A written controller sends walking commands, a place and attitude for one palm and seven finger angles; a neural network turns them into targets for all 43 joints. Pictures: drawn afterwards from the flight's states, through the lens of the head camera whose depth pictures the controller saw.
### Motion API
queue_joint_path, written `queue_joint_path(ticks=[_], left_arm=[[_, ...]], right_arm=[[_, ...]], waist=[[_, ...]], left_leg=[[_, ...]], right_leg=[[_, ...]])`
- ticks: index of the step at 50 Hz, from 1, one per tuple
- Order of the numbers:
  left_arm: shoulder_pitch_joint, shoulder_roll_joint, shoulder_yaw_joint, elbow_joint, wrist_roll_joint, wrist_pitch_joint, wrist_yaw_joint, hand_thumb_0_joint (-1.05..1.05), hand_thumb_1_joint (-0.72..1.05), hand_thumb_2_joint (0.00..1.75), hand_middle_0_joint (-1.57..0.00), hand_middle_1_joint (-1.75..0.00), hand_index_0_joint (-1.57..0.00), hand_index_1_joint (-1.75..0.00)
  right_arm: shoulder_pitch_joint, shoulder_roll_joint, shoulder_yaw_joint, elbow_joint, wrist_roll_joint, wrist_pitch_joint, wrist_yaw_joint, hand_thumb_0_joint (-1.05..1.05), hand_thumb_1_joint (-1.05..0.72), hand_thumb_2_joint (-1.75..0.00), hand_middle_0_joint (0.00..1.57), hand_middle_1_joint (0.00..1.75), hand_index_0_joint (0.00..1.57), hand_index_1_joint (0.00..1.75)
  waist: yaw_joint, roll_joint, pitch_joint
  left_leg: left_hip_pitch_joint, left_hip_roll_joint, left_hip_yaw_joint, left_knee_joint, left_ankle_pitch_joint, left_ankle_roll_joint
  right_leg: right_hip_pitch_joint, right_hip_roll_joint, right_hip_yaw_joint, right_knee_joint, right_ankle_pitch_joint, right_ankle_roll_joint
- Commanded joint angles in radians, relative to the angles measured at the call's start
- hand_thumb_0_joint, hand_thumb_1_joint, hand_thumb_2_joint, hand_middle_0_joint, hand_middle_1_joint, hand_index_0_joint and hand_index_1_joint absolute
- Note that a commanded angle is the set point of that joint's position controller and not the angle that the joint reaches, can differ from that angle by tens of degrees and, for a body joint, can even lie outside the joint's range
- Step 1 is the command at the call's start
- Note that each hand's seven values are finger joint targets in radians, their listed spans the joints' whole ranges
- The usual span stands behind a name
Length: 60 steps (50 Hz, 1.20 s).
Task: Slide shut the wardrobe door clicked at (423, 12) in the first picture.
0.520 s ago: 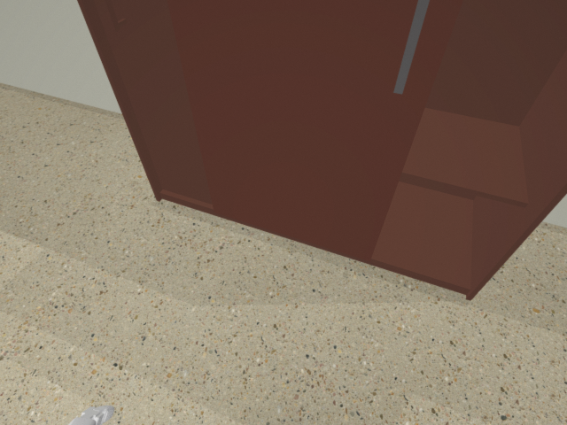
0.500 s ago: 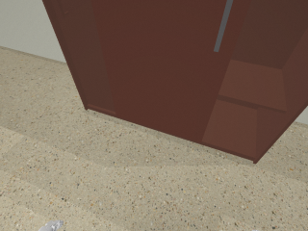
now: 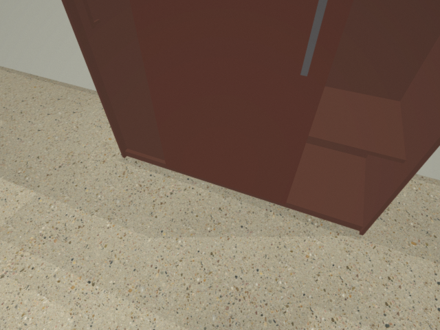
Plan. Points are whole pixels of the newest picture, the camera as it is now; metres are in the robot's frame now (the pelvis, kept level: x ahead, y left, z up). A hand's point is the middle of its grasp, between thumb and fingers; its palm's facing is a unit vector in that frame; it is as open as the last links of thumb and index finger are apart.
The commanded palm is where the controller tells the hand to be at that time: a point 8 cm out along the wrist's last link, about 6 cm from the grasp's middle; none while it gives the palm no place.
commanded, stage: stand and wait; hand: left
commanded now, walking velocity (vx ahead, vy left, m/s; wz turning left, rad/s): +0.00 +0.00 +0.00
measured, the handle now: (314, 35) +0.86 -0.22 +0.16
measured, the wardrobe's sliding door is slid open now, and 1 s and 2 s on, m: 0.39 0.39 0.39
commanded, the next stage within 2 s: look at it before walking up in 0.52 s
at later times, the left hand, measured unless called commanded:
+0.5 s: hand out of the picture +0.07 +0.23 -0.15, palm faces -0.03 -0.94 -0.34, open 7.4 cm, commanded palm none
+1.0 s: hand out of the picture +0.07 +0.24 -0.15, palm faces -0.03 -0.94 -0.34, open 7.4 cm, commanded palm none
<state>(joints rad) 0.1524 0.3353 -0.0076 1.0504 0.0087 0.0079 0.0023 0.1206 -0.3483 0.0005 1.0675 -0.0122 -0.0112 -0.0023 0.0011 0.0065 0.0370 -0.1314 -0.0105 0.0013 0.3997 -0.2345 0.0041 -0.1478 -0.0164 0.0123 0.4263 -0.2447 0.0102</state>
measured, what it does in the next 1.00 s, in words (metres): stands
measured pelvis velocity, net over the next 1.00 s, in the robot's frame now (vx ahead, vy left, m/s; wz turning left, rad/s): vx -0.01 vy -0.01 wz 0.00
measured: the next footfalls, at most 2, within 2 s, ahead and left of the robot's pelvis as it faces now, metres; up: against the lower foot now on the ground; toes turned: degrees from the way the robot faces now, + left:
left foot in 1.92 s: +0.01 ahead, +0.13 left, +0.00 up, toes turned -10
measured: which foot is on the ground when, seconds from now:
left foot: down 0.00-1.00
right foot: down 0.00-1.00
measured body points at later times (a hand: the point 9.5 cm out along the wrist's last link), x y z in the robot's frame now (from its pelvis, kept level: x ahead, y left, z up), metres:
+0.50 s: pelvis -0.01 -0.01 +0.00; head -0.01 -0.02 +0.45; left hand +0.07 +0.28 -0.12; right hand +0.06 -0.31 -0.13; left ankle -0.01 +0.12 -0.74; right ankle -0.01 -0.13 -0.74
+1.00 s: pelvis -0.01 -0.01 +0.00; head +0.00 -0.01 +0.45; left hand +0.07 +0.29 -0.13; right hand +0.07 -0.30 -0.13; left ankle -0.01 +0.12 -0.74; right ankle -0.01 -0.13 -0.74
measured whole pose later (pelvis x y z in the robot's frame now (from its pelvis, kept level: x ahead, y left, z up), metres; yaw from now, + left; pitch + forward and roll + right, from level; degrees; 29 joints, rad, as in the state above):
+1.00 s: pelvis -0.01 -0.01 +0.00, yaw +0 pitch -2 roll +0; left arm 0.14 0.34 -0.01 1.08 0.01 0.00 0.00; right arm 0.12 -0.34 0.01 1.11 -0.01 -0.02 0.00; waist 0.00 0.01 0.04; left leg -0.12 0.00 0.00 0.35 -0.19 -0.01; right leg -0.13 0.00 0.01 0.36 -0.20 0.00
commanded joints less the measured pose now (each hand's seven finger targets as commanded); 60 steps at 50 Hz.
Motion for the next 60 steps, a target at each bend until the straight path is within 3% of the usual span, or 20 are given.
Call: queue_joint_path(ticks=[1, 20, 29, 60], left_arm=[[-0.065, 0.215, 0.049, -0.064, 0.002, -0.032, 0.010, 0.00, 0.90, 0.90, -0.20, -0.30, -0.20, -0.30], [-0.068, 0.219, 0.048, -0.041, 0.002, -0.037, 0.008, 0.00, 0.90, 0.90, -0.20, -0.30, -0.20, -0.30], [-0.063, 0.217, 0.050, -0.043, 0.003, -0.040, 0.009, 0.00, 0.90, 0.90, -0.20, -0.30, -0.20, -0.30], [-0.052, 0.215, 0.045, -0.032, 0.003, -0.039, 0.009, 0.00, 0.90, 0.90, -0.20, -0.30, -0.20, -0.30]], right_arm=[[-0.058, -0.198, -0.041, -0.059, 0.004, -0.027, -0.014, 0.00, -0.90, -0.90, 0.20, 0.30, 0.20, 0.30], [-0.037, -0.198, -0.036, -0.022, 0.003, -0.024, -0.011, 0.00, -0.90, -0.90, 0.20, 0.30, 0.20, 0.30], [-0.034, -0.196, -0.036, -0.023, 0.004, -0.027, -0.013, 0.00, -0.90, -0.90, 0.20, 0.30, 0.20, 0.30], [-0.046, -0.201, -0.035, -0.018, 0.007, -0.028, -0.013, 0.00, -0.90, -0.90, 0.20, 0.30, 0.20, 0.30]], waist=[[0.001, -0.015, -0.075], [-0.002, -0.024, -0.050], [-0.001, -0.025, -0.081], [0.001, -0.014, -0.076]], left_leg=[[-0.004, 0.120, -0.093, -0.073, 0.163, 0.029], [-0.008, 0.121, -0.095, -0.093, 0.111, 0.019], [0.008, 0.126, -0.095, -0.084, 0.165, 0.017], [0.033, 0.131, -0.101, -0.105, 0.204, 0.019]], right_leg=[[0.015, -0.104, 0.085, -0.073, 0.169, -0.042], [-0.015, -0.105, 0.111, -0.123, 0.090, -0.047], [0.011, -0.105, 0.105, -0.114, 0.167, -0.048], [0.025, -0.105, 0.088, -0.122, 0.199, -0.038]])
